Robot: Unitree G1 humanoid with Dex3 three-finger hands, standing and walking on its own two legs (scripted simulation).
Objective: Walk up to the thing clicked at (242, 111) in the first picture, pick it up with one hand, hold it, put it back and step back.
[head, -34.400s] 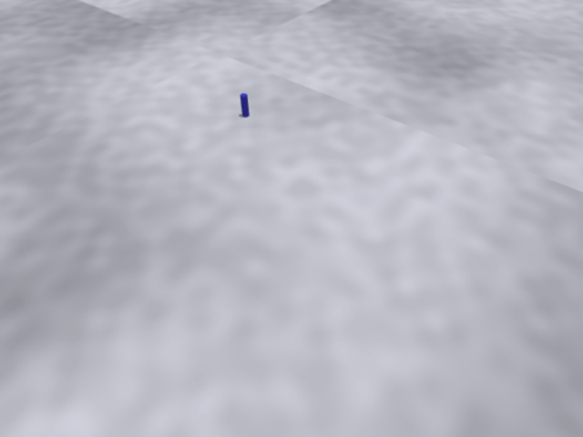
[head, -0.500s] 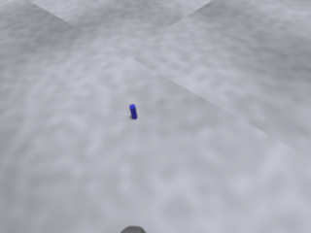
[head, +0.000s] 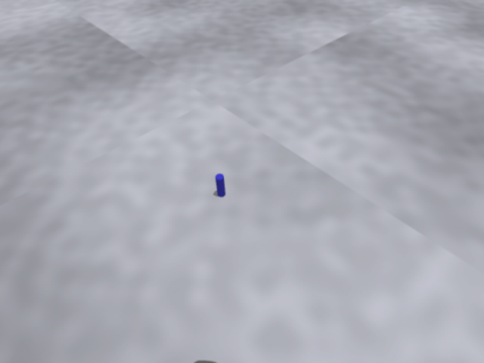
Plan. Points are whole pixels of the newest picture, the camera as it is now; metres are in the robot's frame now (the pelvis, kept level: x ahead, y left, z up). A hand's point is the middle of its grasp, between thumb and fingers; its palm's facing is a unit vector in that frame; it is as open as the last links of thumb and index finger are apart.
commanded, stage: step back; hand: left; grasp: from the side
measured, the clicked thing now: (220, 185) +1.09 +0.21 -0.70
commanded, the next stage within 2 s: stand in 0.48 s
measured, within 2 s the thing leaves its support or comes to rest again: neither
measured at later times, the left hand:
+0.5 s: hand out of the picture +0.14 +0.30 -0.16, palm faces -0.03 -0.93 -0.37, open 7.4 cm
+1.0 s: hand out of the picture +0.15 +0.27 -0.14, palm faces -0.04 -0.94 -0.34, open 7.4 cm
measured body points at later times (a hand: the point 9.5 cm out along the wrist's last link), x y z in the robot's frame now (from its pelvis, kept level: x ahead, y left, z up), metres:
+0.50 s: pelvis +0.06 +0.04 -0.01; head +0.09 +0.03 +0.44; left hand +0.14 +0.35 -0.13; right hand +0.16 -0.26 -0.14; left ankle +0.08 +0.16 -0.74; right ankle +0.04 -0.10 -0.74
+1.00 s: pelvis +0.05 +0.02 +0.01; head +0.06 +0.02 +0.46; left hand +0.15 +0.32 -0.12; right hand +0.13 -0.28 -0.12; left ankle +0.08 +0.16 -0.74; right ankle +0.04 -0.10 -0.74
